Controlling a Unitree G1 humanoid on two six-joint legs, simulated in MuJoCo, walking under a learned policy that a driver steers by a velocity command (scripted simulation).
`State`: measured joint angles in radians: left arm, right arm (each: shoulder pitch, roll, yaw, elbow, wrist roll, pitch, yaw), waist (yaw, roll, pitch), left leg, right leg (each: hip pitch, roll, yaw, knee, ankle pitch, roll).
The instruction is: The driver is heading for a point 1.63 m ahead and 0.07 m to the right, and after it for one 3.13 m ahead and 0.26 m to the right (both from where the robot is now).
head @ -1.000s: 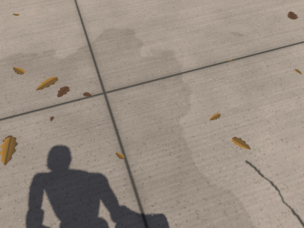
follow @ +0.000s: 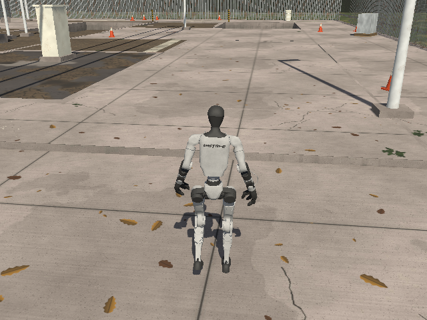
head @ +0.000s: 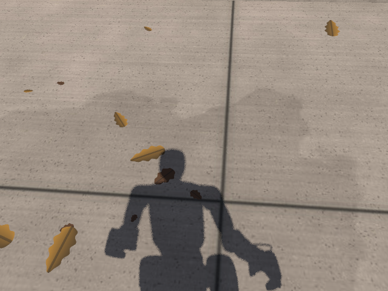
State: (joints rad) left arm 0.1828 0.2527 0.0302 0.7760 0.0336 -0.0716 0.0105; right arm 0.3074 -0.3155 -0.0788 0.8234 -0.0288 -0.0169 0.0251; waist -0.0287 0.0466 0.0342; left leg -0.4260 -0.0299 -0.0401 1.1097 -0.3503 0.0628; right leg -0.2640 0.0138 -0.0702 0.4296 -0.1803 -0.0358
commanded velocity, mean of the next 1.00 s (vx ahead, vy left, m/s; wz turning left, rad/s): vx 0.50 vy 0.00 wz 0.21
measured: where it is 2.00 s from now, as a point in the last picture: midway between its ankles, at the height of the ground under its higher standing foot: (159, 167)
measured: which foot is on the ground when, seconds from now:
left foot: up 0.00-0.34, down 0.36-0.92, up 0.94-1.00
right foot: down 0.00-0.36, up 0.38-0.88, down 0.90-1.00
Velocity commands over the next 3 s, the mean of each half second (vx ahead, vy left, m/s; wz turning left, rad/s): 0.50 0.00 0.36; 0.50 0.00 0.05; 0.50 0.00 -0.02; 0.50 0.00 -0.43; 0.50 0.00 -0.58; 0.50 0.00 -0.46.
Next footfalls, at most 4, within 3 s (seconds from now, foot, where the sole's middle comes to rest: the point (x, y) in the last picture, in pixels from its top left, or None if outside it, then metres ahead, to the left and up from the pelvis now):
0.36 left None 0.31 0.14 -0.78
0.90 right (203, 244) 0.65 0.01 -0.78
1.42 left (140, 190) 0.89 0.26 -0.78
1.98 right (177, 135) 1.18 0.11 -0.78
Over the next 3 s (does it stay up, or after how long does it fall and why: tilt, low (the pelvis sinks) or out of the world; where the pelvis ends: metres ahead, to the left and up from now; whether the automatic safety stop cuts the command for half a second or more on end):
stays up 1.55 0.01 -0.01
